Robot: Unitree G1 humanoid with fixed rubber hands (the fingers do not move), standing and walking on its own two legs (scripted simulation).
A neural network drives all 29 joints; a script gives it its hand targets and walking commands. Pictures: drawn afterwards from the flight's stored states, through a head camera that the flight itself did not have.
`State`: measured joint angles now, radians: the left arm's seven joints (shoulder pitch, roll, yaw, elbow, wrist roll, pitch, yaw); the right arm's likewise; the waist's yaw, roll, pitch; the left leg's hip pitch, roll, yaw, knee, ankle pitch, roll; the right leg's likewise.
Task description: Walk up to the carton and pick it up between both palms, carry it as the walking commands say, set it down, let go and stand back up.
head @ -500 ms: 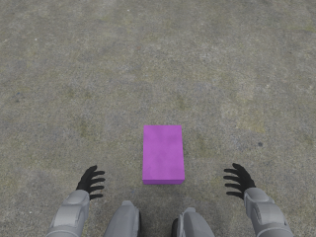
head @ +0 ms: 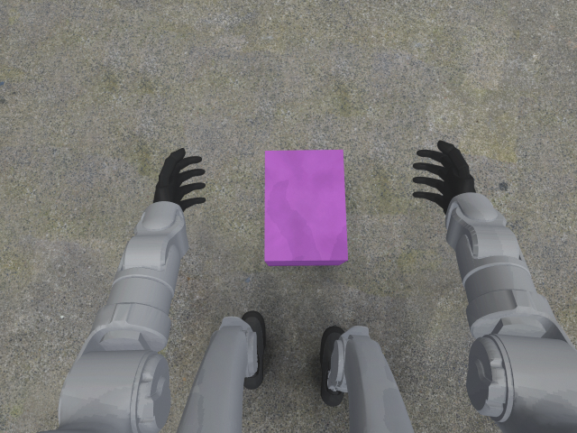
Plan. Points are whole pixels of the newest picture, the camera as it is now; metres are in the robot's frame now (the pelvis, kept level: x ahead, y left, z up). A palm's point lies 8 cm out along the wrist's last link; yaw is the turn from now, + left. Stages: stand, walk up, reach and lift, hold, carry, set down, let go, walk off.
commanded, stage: reach and lift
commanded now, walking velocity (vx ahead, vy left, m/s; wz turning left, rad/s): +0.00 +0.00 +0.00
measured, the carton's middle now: (303, 211) +0.52 -0.01 -0.59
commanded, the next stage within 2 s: none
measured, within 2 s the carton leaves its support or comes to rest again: neither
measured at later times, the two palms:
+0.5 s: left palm (187, 163) +0.49 +0.19 -0.14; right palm (442, 155) +0.51 -0.21 -0.14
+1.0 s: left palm (209, 190) +0.49 +0.19 -0.30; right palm (405, 187) +0.51 -0.20 -0.30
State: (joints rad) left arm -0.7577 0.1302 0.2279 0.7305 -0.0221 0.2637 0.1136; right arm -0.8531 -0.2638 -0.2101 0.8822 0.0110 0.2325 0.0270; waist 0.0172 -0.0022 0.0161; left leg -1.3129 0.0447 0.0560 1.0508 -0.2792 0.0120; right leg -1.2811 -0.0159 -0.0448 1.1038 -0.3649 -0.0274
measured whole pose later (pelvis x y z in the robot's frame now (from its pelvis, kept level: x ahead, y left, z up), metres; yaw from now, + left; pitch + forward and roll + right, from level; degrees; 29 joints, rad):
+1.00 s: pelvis -0.02 +0.00 -0.17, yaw +1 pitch +47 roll +1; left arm -1.15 0.23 0.25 0.87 -0.10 0.12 0.15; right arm -1.22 -0.36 -0.19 0.97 0.10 0.11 -0.03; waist 0.02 0.00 0.00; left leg -2.08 0.05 0.04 1.69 -0.43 0.02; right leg -2.05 -0.03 -0.03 1.76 -0.53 -0.04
